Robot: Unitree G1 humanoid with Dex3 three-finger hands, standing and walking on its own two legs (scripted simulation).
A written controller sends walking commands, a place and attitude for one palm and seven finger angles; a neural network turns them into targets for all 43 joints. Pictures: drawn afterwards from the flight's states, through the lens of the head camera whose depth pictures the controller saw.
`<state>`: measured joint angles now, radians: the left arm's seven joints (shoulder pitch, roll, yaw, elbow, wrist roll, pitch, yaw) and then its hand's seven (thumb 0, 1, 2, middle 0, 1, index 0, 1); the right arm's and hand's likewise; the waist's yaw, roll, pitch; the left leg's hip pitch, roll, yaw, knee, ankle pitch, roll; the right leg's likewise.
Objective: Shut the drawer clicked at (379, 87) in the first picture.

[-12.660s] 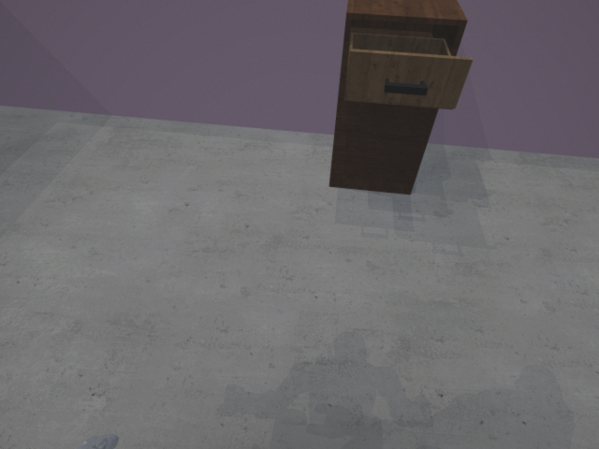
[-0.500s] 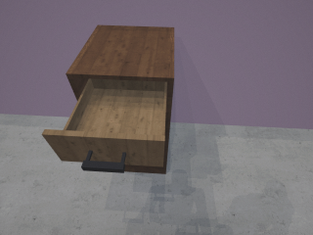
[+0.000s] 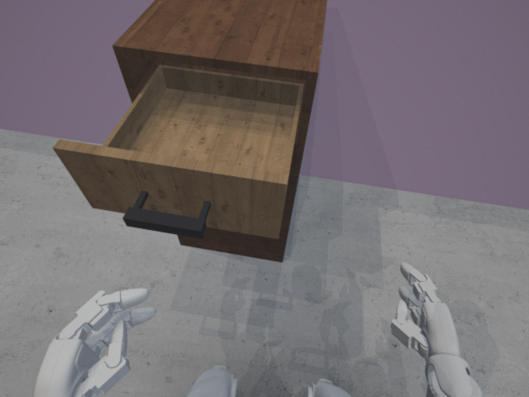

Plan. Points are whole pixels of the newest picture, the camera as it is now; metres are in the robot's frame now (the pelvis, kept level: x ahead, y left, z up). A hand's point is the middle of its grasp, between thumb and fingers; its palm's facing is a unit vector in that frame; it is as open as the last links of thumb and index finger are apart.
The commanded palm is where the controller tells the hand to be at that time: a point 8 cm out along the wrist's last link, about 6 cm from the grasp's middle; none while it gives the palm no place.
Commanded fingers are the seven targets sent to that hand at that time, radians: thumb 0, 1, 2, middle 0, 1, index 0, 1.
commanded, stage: raise the hand and make a fist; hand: left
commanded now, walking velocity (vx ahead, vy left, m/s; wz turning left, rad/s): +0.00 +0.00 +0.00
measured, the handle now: (170, 212) +0.38 +0.21 +0.03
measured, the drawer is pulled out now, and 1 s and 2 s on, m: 0.27 0.27 0.27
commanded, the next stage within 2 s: bring the fist close to the handle in 1.38 s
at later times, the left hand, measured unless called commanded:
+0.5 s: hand (130, 329) +0.18 +0.18 +0.08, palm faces -0.04 -1.00 -0.04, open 3.3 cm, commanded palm +0.15 +0.24 +0.10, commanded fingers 0.00 0.90 0.90 -1.24 -1.43 -1.24 -1.43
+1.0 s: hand (129, 317) +0.18 +0.17 +0.13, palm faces -0.03 -1.00 -0.04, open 3.3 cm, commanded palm +0.14 +0.23 +0.13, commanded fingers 0.00 0.90 0.90 -1.40 -1.60 -1.40 -1.60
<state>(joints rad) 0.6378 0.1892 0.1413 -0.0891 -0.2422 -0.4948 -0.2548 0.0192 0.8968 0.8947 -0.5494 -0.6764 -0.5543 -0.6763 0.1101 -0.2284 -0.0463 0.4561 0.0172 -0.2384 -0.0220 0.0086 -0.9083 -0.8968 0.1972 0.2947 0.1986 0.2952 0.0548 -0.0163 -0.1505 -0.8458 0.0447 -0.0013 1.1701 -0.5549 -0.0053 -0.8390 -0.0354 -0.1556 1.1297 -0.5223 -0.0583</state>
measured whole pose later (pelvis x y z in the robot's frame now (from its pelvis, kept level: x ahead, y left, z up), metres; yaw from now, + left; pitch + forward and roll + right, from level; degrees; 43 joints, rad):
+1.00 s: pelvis +0.02 +0.03 +0.03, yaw +0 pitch +9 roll -2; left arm 0.69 0.19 0.01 -0.40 -0.19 -0.27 -0.17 0.02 0.90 0.90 -1.39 -1.59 -1.39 -1.59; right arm 0.24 -0.20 0.04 0.46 0.04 -0.21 -0.02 0.01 -0.90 -0.90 0.20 0.30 0.20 0.30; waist 0.02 0.04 -0.13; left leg -0.63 0.02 0.02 0.98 -0.51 0.04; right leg -0.62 -0.04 -0.13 0.92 -0.45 -0.01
